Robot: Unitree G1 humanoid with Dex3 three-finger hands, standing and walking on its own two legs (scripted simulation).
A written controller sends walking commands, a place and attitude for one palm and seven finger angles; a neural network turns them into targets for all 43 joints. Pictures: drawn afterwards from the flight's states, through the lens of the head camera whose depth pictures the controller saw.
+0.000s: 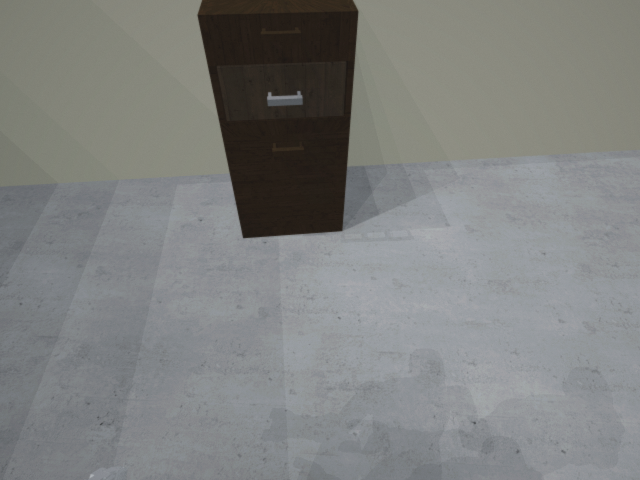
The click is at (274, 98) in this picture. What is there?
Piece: drawer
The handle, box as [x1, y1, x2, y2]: [267, 91, 302, 105]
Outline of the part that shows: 302,98 299,91 297,91 296,95 289,96 272,96 270,92 268,92 267,102 268,105 302,104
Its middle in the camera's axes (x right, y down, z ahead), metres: -0.12 -0.44 +1.20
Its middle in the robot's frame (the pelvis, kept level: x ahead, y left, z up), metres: +1.18 +0.17 -0.11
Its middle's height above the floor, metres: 0.66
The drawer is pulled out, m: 0.00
